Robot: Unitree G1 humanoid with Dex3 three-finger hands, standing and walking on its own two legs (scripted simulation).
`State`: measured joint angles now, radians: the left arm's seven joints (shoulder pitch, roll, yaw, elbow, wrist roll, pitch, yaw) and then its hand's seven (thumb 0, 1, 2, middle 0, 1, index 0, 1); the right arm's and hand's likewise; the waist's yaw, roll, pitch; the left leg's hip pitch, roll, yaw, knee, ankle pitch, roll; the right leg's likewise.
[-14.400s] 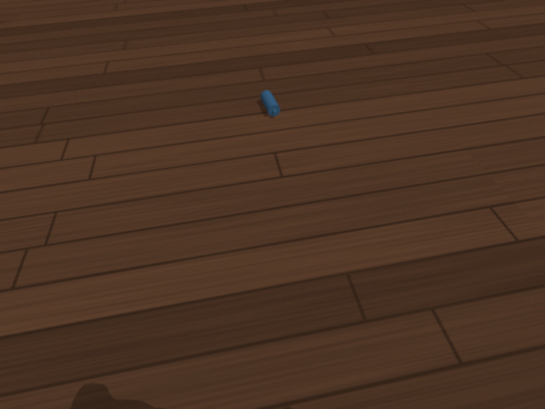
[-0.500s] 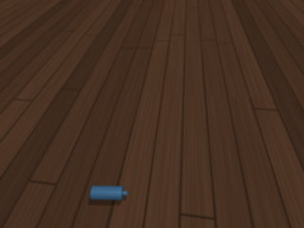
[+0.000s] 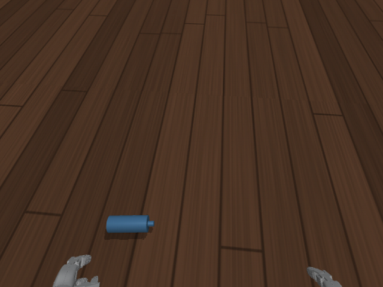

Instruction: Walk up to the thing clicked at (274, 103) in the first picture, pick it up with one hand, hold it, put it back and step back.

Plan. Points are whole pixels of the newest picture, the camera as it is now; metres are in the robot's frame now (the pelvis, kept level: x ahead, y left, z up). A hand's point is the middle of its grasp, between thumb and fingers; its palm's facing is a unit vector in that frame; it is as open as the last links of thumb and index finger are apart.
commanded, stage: rise first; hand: left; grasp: from above
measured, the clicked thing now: (131, 223) +0.47 +0.33 -0.72
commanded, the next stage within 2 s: none
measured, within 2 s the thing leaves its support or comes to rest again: neither
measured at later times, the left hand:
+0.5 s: hand out of the picture +0.15 +0.28 -0.20, palm faces -0.10 -0.90 -0.43, open 14.1 cm
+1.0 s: hand out of the picture +0.13 +0.29 -0.24, palm faces -0.20 -0.84 -0.51, open 14.3 cm
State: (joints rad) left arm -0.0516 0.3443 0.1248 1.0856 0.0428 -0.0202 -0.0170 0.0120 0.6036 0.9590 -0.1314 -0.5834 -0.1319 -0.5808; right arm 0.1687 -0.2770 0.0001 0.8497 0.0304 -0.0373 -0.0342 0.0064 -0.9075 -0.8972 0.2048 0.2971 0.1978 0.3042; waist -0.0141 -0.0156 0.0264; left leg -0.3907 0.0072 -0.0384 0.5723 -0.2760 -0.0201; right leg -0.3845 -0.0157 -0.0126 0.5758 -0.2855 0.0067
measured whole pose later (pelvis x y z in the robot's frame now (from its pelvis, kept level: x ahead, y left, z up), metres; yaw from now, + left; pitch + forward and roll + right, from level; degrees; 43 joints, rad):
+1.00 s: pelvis -0.02 +0.02 -0.11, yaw -2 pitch +21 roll -3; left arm 0.28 0.37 0.16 0.37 0.26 0.25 -0.01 0.00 -0.58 1.01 -0.09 -1.03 -0.09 -1.04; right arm 0.20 -0.23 -0.01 0.53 0.00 -0.17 -0.03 0.01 -0.92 -0.90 0.21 0.30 0.20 0.30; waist -0.03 0.01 -0.14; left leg -1.10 0.01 -0.05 1.32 -0.59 0.00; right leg -1.07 0.00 -0.01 1.27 -0.57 0.03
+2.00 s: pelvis -0.09 +0.03 -0.41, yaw -8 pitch +31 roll -10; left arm -0.74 0.97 0.32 1.22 1.19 -0.52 0.14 0.00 -0.50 1.03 -0.06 -0.99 -0.05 -0.99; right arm 0.11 -0.29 0.05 0.75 -0.12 0.01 0.12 0.00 -0.87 -0.89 0.21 0.30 0.20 0.30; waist -0.12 -0.03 -0.03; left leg -2.23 -0.02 -0.15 2.37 -0.68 0.00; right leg -2.15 0.02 -0.07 2.25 -0.66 0.05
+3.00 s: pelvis -0.08 +0.03 -0.45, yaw -11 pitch +31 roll -12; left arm -0.88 1.10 0.31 1.38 1.33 -0.53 0.28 0.00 -0.55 1.03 -0.07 -1.02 -0.07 -1.02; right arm 0.05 -0.29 0.13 0.70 -0.18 0.08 0.15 0.00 -0.91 -0.90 0.21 0.30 0.20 0.30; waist -0.19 -0.07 0.05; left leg -2.33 -0.01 -0.19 2.50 -0.73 0.00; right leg -2.23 0.04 -0.10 2.35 -0.68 0.07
